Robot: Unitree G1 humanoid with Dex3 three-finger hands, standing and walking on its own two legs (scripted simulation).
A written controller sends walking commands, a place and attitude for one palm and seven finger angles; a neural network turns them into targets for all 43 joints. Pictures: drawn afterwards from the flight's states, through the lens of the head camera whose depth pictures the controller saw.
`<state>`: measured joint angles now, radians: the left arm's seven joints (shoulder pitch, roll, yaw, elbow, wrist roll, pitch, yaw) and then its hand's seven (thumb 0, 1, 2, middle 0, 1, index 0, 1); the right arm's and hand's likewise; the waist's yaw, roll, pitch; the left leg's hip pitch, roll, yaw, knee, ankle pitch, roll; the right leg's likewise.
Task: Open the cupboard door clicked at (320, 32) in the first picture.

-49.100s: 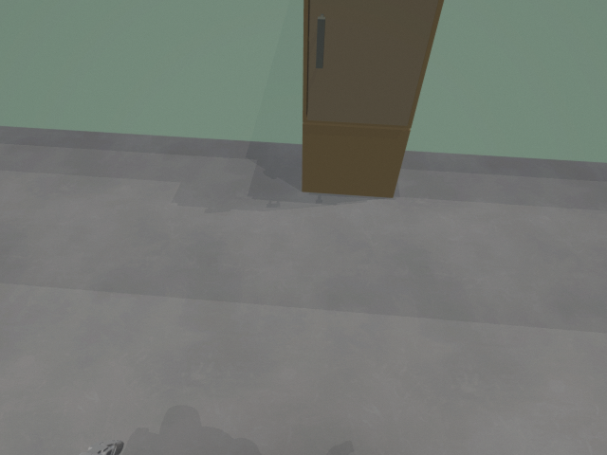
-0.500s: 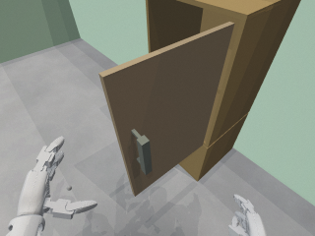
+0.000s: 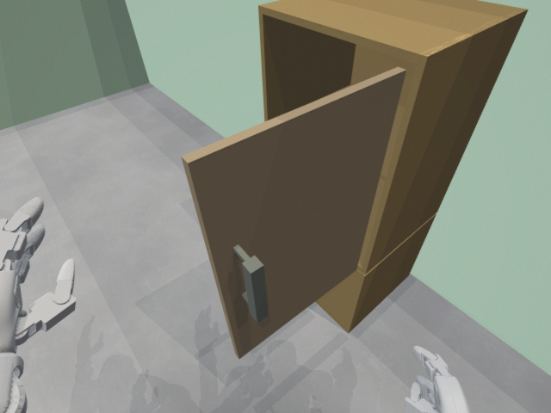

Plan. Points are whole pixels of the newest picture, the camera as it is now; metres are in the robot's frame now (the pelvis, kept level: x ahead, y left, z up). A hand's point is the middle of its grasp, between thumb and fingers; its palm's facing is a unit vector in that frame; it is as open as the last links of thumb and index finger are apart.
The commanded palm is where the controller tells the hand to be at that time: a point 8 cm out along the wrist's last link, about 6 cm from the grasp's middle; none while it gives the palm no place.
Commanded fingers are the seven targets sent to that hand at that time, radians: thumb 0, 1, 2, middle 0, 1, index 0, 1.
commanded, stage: draw the hand back to the body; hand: left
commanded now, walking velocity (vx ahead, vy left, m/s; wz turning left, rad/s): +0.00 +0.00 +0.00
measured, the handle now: (249, 283) +0.34 +0.10 -0.03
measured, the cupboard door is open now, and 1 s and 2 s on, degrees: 87 87 87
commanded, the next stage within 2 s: step back with the hand held close in 0.34 s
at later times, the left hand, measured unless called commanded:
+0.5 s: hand (68, 305) +0.18 +0.25 +0.16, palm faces +0.45 -0.80 -0.40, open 7.4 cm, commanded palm +0.13 +0.29 +0.17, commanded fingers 0.00 0.90 0.90 -0.20 -0.30 -0.20 -0.30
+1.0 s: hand (27, 342) +0.14 +0.27 +0.16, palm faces +0.35 -0.78 -0.51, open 7.4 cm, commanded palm +0.08 +0.31 +0.17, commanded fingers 0.00 0.90 0.90 -0.20 -0.30 -0.20 -0.30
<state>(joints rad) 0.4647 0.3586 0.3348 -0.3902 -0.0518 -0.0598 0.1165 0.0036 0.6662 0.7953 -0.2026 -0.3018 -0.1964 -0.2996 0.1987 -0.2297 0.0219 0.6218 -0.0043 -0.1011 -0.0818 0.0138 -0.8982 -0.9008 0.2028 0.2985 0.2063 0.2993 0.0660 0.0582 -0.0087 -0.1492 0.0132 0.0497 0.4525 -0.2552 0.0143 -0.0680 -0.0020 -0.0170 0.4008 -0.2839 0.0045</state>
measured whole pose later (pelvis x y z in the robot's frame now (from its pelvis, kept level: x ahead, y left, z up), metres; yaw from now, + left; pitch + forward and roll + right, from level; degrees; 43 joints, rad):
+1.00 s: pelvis -0.07 +0.02 -0.01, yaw -2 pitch -1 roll -1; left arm 0.56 0.43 0.42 -0.49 -0.03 -0.18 0.13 0.01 0.89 0.89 -0.22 -0.30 -0.21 -0.30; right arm 0.19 -0.23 -0.01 0.54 0.01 -0.03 -0.09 0.01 -0.90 -0.90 0.20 0.30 0.21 0.30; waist 0.00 0.02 0.04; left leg -0.33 0.02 0.08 0.50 -0.16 0.04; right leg -0.27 0.00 0.02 0.47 -0.19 0.03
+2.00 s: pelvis -0.28 +0.00 +0.00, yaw -4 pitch -1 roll +0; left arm 0.62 0.47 0.43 -0.54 -0.03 -0.17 0.14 0.01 0.89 0.89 -0.21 -0.30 -0.21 -0.30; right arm 0.24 -0.18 0.01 0.58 -0.02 -0.14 -0.07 0.01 -0.90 -0.90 0.20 0.30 0.21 0.30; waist -0.05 -0.03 0.01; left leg -0.40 0.00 0.04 0.47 -0.22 0.00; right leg -0.22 0.05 -0.05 0.50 -0.34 -0.05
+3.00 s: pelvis -0.31 +0.05 -0.01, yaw -2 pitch +1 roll +0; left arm 0.36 0.40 0.24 -0.06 0.02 -0.12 0.06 0.00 0.90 0.89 -0.20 -0.30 -0.20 -0.30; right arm 0.17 -0.26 -0.01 0.73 -0.01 -0.11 0.00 0.01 -0.90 -0.90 0.20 0.30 0.21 0.30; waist 0.01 0.04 0.00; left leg -0.27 0.00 0.07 0.54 -0.29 0.03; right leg -0.33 -0.03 -0.05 0.53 -0.21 0.00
